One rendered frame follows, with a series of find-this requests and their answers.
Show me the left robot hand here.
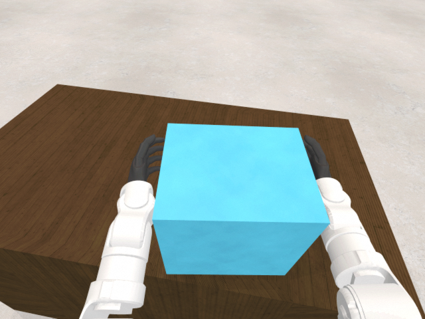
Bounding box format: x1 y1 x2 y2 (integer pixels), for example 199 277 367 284
127 134 165 183

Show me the pedestal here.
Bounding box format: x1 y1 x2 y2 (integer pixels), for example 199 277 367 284
0 84 425 319

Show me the robot right forearm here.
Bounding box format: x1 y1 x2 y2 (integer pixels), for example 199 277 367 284
316 177 422 319

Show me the right robot hand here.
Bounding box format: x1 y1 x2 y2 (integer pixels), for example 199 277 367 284
302 135 332 180

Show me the robot left forearm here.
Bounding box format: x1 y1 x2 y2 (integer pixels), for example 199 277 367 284
79 181 155 319

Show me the robot right upper arm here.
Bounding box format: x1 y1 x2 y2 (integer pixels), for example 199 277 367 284
337 283 419 319

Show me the carton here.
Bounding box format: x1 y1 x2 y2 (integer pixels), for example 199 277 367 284
152 123 330 275

